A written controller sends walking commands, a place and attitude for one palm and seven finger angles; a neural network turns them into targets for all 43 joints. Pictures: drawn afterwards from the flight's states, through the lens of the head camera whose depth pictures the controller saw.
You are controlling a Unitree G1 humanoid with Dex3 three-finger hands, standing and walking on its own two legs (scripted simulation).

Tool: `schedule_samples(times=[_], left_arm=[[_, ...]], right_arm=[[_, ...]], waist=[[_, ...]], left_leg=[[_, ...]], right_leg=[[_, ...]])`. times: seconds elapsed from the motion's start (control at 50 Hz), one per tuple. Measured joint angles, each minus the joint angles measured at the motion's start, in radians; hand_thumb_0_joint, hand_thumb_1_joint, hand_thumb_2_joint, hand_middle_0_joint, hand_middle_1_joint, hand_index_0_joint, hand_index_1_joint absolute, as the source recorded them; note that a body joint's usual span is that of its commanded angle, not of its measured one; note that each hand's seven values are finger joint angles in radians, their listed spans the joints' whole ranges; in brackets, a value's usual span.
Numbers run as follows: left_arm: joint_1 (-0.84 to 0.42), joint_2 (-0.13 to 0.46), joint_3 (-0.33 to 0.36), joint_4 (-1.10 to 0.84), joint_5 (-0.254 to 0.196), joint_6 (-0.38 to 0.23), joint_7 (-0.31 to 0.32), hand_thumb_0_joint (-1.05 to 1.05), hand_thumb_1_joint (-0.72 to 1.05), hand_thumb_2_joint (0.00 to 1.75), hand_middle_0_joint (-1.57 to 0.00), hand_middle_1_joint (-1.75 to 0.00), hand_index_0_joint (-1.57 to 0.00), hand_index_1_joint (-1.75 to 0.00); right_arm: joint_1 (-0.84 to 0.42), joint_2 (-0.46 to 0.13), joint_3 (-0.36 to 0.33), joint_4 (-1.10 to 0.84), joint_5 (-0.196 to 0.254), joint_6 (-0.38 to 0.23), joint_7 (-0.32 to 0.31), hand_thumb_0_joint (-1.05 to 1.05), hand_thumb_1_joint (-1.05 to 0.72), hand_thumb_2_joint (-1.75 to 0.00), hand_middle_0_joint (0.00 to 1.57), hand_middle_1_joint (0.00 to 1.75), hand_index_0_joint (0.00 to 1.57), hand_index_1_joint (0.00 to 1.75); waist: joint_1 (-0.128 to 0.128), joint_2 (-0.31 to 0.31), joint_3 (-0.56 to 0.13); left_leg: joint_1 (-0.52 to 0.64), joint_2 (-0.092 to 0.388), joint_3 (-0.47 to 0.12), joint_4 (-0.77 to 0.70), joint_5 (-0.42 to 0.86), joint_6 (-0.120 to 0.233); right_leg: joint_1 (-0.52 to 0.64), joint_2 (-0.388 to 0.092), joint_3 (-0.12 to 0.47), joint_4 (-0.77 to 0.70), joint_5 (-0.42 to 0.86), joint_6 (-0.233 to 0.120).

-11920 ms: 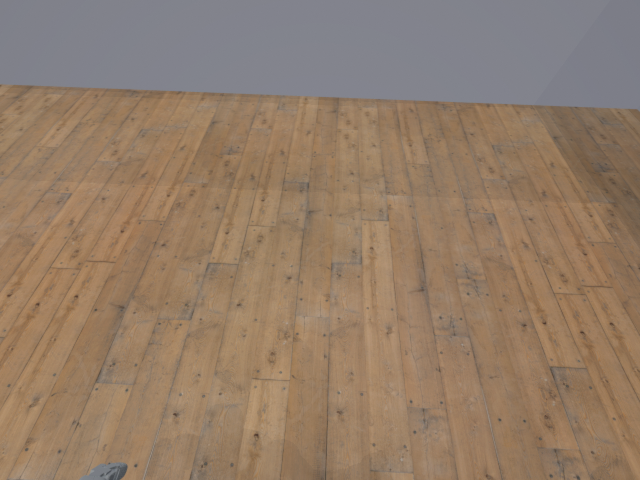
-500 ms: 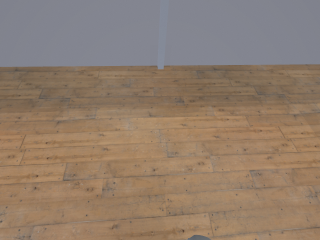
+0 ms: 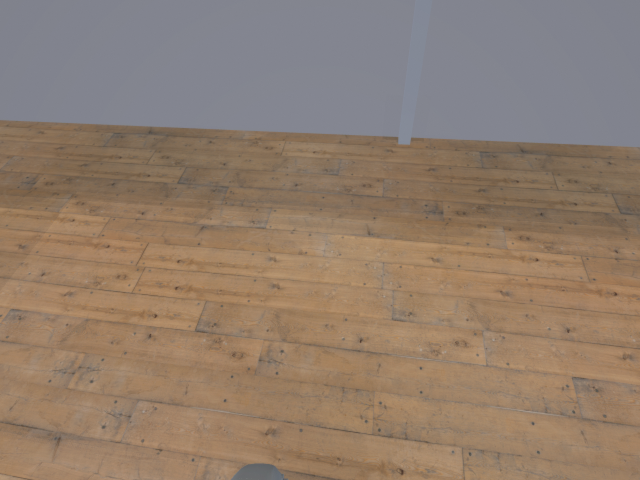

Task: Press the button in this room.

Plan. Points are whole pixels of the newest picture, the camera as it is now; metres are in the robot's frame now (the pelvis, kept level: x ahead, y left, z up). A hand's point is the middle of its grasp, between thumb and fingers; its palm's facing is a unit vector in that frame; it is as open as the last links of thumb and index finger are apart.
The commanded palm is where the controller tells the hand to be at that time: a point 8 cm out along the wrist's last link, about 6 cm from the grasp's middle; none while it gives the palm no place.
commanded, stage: turn or walk to find it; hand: left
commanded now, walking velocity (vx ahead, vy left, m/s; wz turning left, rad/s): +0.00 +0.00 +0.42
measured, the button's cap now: out of the picture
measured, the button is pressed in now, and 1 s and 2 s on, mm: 0 0 0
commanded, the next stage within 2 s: stand and wait in 0.30 s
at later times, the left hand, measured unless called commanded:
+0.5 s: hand out of the picture -0.01 +0.27 -0.17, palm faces +0.21 -0.95 -0.23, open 7.4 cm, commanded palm none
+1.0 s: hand out of the picture -0.05 +0.19 -0.18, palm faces +0.17 -0.97 -0.18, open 7.3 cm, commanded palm none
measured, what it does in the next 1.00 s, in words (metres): steps on the spot: left foot, then right foot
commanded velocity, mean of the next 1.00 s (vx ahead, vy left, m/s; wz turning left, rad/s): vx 0.01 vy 0.00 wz -0.04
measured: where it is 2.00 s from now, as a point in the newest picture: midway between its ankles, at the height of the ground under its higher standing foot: outside the picture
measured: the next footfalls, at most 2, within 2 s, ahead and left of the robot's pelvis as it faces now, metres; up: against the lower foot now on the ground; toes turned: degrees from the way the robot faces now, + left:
left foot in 0.20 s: +0.00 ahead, +0.15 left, +0.00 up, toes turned +10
right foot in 0.66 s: +0.03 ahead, -0.08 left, +0.00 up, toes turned +5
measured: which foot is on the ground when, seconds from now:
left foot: up 0.00-0.18, down 0.20-1.00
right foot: down 0.00-0.20, up 0.22-0.64, down 0.66-1.00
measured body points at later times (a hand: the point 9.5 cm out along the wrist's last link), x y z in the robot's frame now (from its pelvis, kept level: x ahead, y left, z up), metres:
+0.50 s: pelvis -0.03 +0.05 +0.00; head -0.02 +0.07 +0.45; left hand -0.02 +0.32 -0.15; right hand +0.09 -0.17 -0.14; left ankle -0.03 +0.14 -0.74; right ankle -0.02 -0.10 -0.68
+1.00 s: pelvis -0.05 +0.02 -0.01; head -0.02 +0.02 +0.44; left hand -0.06 +0.25 -0.17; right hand -0.03 -0.22 -0.17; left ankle -0.08 +0.15 -0.74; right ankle -0.01 -0.08 -0.74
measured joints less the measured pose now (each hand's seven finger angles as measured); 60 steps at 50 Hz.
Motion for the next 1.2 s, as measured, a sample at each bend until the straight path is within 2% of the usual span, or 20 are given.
schedule_samples(times=[0.12,0.18,0.2,0.22,0.26,0.32,0.38,0.5,0.58,0.64,0.7,0.74,0.78,0.92,0.96,1.04,1.08,1.12,1.16,1.2], left_arm=[[0.026,0.037,0.010,0.027,0.007,0.007,-0.004,0.01,0.91,0.90,-0.20,-0.30,-0.20,-0.30],[0.039,0.062,0.020,0.042,0.003,0.018,-0.005,0.01,0.90,0.90,-0.20,-0.30,-0.20,-0.30],[0.044,0.073,0.025,0.044,-0.002,0.025,-0.006,0.01,0.90,0.90,-0.20,-0.30,-0.20,-0.30],[0.043,0.086,0.029,0.049,-0.004,0.036,-0.005,0.01,0.90,0.90,-0.20,-0.30,-0.20,-0.30],[0.038,0.099,0.034,0.064,-0.004,0.063,-0.001,0.01,0.91,0.90,-0.20,-0.30,-0.20,-0.30],[0.018,0.106,0.039,0.073,-0.004,0.071,-0.008,0.01,0.91,0.90,-0.20,-0.30,-0.19,-0.30],[0.001,0.104,0.035,0.064,-0.005,0.057,-0.011,0.01,0.91,0.90,-0.20,-0.30,-0.19,-0.30],[-0.023,0.082,0.019,0.060,-0.007,0.048,-0.003,0.01,0.91,0.90,-0.20,-0.30,-0.19,-0.30],[-0.037,0.053,0.004,0.069,-0.009,0.043,-0.001,0.01,0.91,0.90,-0.20,-0.30,-0.19,-0.30],[-0.038,0.032,-0.009,0.077,-0.010,0.025,0.000,0.01,0.91,0.90,-0.20,-0.30,-0.19,-0.30],[-0.032,-0.005,-0.024,0.100,-0.009,0.004,0.004,0.01,0.91,0.90,-0.20,-0.30,-0.19,-0.30],[-0.017,-0.012,-0.017,0.104,-0.009,-0.003,0.011,0.00,0.93,0.90,-0.20,-0.30,-0.20,-0.30],[-0.004,-0.010,-0.015,0.111,-0.009,-0.006,0.009,0.00,0.94,0.90,-0.20,-0.30,-0.20,-0.30],[0.018,-0.019,0.004,0.140,-0.011,0.020,-0.006,0.00,0.92,0.90,-0.20,-0.30,-0.20,-0.30],[0.015,-0.014,0.015,0.144,-0.011,0.029,-0.008,0.00,0.92,0.90,-0.20,-0.30,-0.20,-0.30],[0.015,0.001,0.027,0.144,-0.014,0.051,-0.020,0.01,0.91,0.90,-0.20,-0.30,-0.20,-0.30],[0.014,0.008,0.033,0.137,-0.007,0.062,-0.028,0.01,0.91,0.90,-0.20,-0.30,-0.20,-0.30],[0.011,0.015,0.039,0.128,0.000,0.066,-0.040,0.01,0.91,0.90,-0.20,-0.30,-0.20,-0.30],[0.003,0.020,0.042,0.113,0.003,0.059,-0.050,0.01,0.91,0.90,-0.20,-0.30,-0.19,-0.30],[-0.006,0.023,0.042,0.095,0.003,0.048,-0.057,0.01,0.91,0.90,-0.20,-0.30,-0.19,-0.30]], right_arm=[[-0.047,0.013,0.019,-0.003,0.011,-0.008,-0.002,0.01,-0.91,-0.90,0.20,0.30,0.20,0.30],[-0.068,0.021,0.029,-0.026,0.012,-0.029,-0.001,0.01,-0.91,-0.90,0.20,0.30,0.20,0.30],[-0.073,0.025,0.030,-0.033,0.011,-0.040,-0.001,0.01,-0.91,-0.90,0.20,0.30,0.20,0.30],[-0.082,0.035,0.032,-0.038,0.009,-0.046,-0.001,0.01,-0.91,-0.90,0.20,0.30,0.20,0.30],[-0.088,0.049,0.039,-0.047,0.004,-0.056,-0.005,0.01,-0.91,-0.90,0.20,0.30,0.20,0.30],[-0.084,0.064,0.048,-0.050,0.003,-0.062,-0.016,0.01,-0.91,-0.90,0.20,0.30,0.20,0.30],[-0.076,0.073,0.055,-0.042,0.006,-0.068,-0.021,0.01,-0.91,-0.90,0.20,0.30,0.21,0.30],[-0.054,0.093,0.057,-0.021,0.007,-0.075,-0.028,0.01,-0.91,-0.90,0.21,0.30,0.21,0.30],[-0.034,0.093,0.051,0.003,0.002,-0.074,-0.033,0.01,-0.91,-0.90,0.21,0.30,0.21,0.30],[-0.012,0.090,0.050,0.029,0.005,-0.072,-0.034,0.01,-0.91,-0.90,0.21,0.30,0.21,0.30],[0.010,0.077,0.046,0.061,0.013,-0.064,-0.034,0.01,-0.91,-0.90,0.21,0.30,0.21,0.30],[0.031,0.078,0.047,0.076,0.009,-0.050,-0.033,0.01,-0.91,-0.90,0.20,0.30,0.20,0.30],[0.047,0.080,0.050,0.090,0.005,-0.048,-0.034,0.01,-0.91,-0.90,0.20,0.30,0.20,0.30],[0.067,0.070,0.044,0.113,0.005,-0.050,-0.049,0.01,-0.91,-0.90,0.20,0.30,0.20,0.30],[0.056,0.075,0.043,0.114,0.007,-0.053,-0.054,0.01,-0.91,-0.90,0.20,0.30,0.20,0.30],[0.047,0.081,0.037,0.090,0.004,-0.069,-0.058,0.01,-0.91,-0.90,0.20,0.30,0.20,0.30],[0.047,0.081,0.034,0.076,-0.001,-0.077,-0.056,0.01,-0.91,-0.90,0.20,0.30,0.20,0.30],[0.053,0.079,0.032,0.067,-0.006,-0.087,-0.051,0.01,-0.91,-0.90,0.20,0.30,0.20,0.30],[0.060,0.074,0.030,0.064,-0.011,-0.094,-0.045,0.01,-0.91,-0.90,0.20,0.30,0.20,0.30],[0.064,0.065,0.028,0.064,-0.013,-0.098,-0.039,0.01,-0.91,-0.90,0.20,0.30,0.20,0.30]], waist=[[0.032,-0.029,0.014],[0.035,-0.044,0.010],[0.036,-0.053,0.007],[0.042,-0.072,0.011],[0.044,-0.082,0.007],[0.039,-0.076,-0.002],[0.040,-0.070,-0.010],[0.028,-0.060,-0.026],[0.010,-0.048,-0.033],[0.003,-0.041,-0.041],[-0.006,0.001,-0.040],[-0.004,0.007,-0.051],[0.004,0.008,-0.054],[0.006,0.019,-0.036],[0.013,-0.007,-0.018],[0.017,-0.047,-0.006],[0.013,-0.045,-0.008],[0.006,-0.035,-0.016],[0.002,-0.018,-0.024],[-0.001,0.001,-0.031]], left_leg=[[0.101,0.006,0.057,-0.241,-0.056,0.010],[0.179,0.000,0.093,-0.440,0.044,0.025],[0.188,-0.006,0.094,-0.478,0.087,0.046],[0.181,-0.018,0.099,-0.462,0.086,0.070],[0.180,-0.027,0.097,-0.455,0.071,0.102],[0.201,-0.035,0.074,-0.520,0.106,0.114],[0.224,-0.046,0.057,-0.589,0.151,0.121],[0.249,-0.062,0.047,-0.647,0.189,0.123],[0.242,-0.068,0.045,-0.638,0.190,0.113],[0.222,-0.074,0.047,-0.602,0.177,0.098],[0.209,-0.054,0.031,-0.554,0.132,0.075],[0.196,-0.045,0.020,-0.513,0.059,0.068],[0.196,-0.030,0.016,-0.498,0.063,0.068],[0.225,0.031,0.037,-0.523,0.081,0.048],[0.226,0.027,0.059,-0.531,0.087,0.036],[0.233,0.021,0.113,-0.544,0.098,0.047],[0.243,0.029,0.136,-0.548,0.094,0.052],[0.259,0.041,0.150,-0.563,0.095,0.051],[0.277,0.056,0.164,-0.583,0.098,0.044],[0.292,0.073,0.177,-0.589,0.094,0.032]], right_leg=[[-0.024,-0.036,-0.042,0.037,-0.007,0.022],[-0.053,-0.059,-0.066,0.099,-0.029,0.046],[-0.075,-0.070,-0.061,0.143,-0.047,0.057],[-0.103,-0.075,-0.023,0.206,-0.122,0.069],[-0.161,-0.048,0.060,0.358,-0.223,0.086],[-0.224,-0.014,0.127,0.524,-0.182,0.101],[-0.247,0.000,0.158,0.576,-0.133,0.115],[-0.204,0.015,0.179,0.484,-0.131,0.121],[-0.123,0.028,0.175,0.306,-0.155,0.108],[-0.029,0.037,0.164,0.095,-0.062,0.096],[0.008,0.061,0.144,0.035,-0.023,0.027],[0.014,0.068,0.135,0.019,-0.023,0.011],[0.018,0.078,0.137,-0.002,-0.011,0.003],[-0.030,0.121,0.146,0.022,-0.005,-0.004],[-0.046,0.117,0.167,0.035,-0.002,-0.001],[-0.090,0.110,0.208,0.095,-0.031,0.017],[-0.139,0.105,0.191,0.252,-0.145,0.031],[-0.169,0.092,0.164,0.362,-0.196,0.038],[-0.173,0.074,0.136,0.378,-0.204,0.046],[-0.154,0.059,0.112,0.322,-0.200,0.050]])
